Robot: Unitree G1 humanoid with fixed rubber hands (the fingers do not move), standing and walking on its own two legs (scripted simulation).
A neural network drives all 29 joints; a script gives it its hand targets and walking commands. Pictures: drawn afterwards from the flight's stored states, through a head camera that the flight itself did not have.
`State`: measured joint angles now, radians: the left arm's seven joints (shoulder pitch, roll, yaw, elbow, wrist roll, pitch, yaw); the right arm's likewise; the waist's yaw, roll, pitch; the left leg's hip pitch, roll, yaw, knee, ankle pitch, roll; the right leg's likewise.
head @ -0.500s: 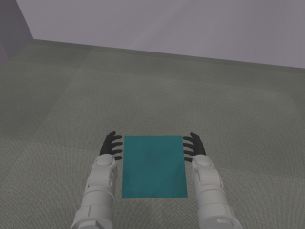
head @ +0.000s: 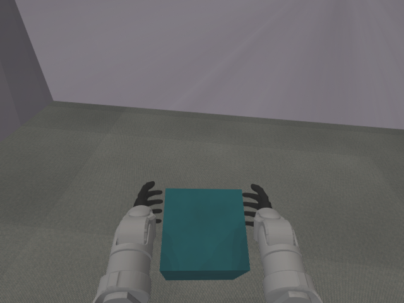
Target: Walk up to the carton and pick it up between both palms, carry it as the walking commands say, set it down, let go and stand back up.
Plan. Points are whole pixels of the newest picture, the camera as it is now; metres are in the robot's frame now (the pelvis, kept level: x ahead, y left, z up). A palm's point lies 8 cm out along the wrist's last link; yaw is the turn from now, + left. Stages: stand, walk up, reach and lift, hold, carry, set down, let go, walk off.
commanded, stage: reach and lift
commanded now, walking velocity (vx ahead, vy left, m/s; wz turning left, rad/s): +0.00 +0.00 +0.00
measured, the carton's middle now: (201, 237) +0.32 +0.00 -0.05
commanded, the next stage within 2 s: hold in 0.88 s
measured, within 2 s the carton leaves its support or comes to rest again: neither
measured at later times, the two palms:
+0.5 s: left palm (141, 217) +0.30 +0.13 +0.06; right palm (264, 217) +0.30 -0.13 +0.06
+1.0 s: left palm (140, 217) +0.30 +0.13 +0.06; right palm (264, 219) +0.30 -0.13 +0.06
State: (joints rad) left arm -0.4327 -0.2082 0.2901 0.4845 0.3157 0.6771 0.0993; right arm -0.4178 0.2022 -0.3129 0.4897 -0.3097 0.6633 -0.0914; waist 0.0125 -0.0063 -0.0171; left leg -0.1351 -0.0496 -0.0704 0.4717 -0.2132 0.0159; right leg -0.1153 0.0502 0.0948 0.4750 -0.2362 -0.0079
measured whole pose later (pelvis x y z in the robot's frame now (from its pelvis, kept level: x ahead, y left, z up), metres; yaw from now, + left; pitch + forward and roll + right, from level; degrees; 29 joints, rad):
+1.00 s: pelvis +0.00 +0.00 +0.00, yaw +0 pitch -8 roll +0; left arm -0.42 -0.20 0.27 0.46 0.32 0.73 0.09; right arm -0.41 0.20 -0.28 0.46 -0.33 0.74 -0.09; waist 0.01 0.00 -0.01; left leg -0.11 -0.05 -0.06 0.46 -0.21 0.02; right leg -0.09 0.05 0.10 0.46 -0.23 0.00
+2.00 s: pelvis -0.02 -0.06 -0.01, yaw -1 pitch +3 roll -2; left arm -0.39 -0.19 0.08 0.05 0.12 0.97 0.33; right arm -0.36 0.18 -0.12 0.03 -0.18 0.98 -0.22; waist 0.02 0.06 -0.05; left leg -0.44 0.08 -0.12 0.61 -0.23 -0.06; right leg -0.37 0.05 -0.07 0.53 -0.19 -0.03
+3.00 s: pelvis -0.11 -0.37 -0.02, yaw +4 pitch +4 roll -2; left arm -0.45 -0.21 0.16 -0.13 0.10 1.23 0.36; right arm -0.44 0.21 -0.12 -0.11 -0.17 1.23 -0.25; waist 0.05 0.06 -0.01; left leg -0.47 0.24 0.06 0.66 -0.24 -0.10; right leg -0.41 -0.05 -0.06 0.57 -0.24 0.06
